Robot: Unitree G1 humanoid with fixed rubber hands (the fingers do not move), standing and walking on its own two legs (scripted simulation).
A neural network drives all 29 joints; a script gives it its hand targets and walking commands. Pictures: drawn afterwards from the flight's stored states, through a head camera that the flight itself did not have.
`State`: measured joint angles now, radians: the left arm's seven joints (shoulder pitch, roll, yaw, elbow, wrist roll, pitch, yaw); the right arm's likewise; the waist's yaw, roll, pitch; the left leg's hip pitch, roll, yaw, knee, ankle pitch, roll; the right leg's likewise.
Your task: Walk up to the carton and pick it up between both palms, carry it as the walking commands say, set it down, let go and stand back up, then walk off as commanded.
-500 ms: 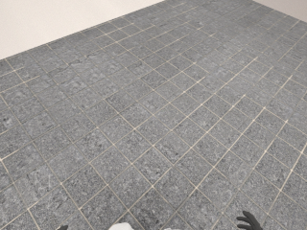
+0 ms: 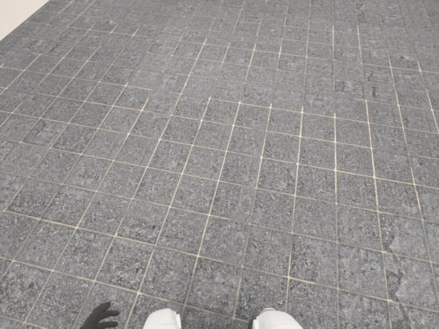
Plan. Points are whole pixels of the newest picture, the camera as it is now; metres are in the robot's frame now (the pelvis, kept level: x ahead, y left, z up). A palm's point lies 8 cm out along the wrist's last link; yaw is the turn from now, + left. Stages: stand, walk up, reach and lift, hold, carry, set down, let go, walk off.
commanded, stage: walk off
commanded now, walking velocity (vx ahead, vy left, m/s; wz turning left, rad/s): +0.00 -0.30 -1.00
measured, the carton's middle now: out of the picture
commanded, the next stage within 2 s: stand in 0.10 s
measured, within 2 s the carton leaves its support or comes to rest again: neither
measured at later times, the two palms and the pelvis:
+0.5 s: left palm (174, 291) +0.19 +0.11 -0.11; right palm out of the picture -0.05 -0.39 -0.09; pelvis +0.02 -0.11 +0.02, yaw -18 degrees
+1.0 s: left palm out of the picture +0.12 +0.01 -0.13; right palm out of the picture -0.04 -0.43 -0.11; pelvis +0.02 -0.20 +0.03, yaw -20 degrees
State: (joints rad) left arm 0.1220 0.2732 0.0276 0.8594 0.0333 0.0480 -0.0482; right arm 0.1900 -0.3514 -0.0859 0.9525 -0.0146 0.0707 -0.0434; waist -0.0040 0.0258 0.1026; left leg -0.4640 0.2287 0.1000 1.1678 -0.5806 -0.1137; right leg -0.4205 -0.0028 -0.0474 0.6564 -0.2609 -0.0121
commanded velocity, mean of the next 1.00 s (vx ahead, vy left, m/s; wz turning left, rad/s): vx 0.00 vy -0.02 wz -0.08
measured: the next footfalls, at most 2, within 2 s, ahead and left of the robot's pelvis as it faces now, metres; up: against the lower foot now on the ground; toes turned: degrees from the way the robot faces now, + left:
left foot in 0.20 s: +0.10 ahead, +0.01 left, +0.00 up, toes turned -5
right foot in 0.56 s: +0.00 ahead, -0.28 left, +0.00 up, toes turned -21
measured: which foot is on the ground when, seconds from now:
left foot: up 0.00-0.18, down 0.20-0.56, up 0.58-0.82, down 0.84-1.00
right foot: down 0.00-0.22, up 0.24-0.54, down 0.56-1.00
